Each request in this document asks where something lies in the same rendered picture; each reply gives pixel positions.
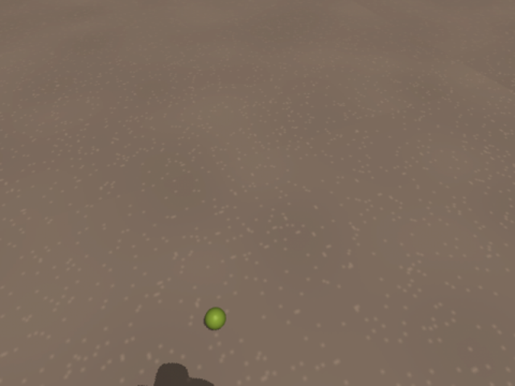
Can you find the ball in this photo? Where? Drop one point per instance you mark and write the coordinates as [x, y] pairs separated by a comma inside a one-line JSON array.
[[215, 318]]

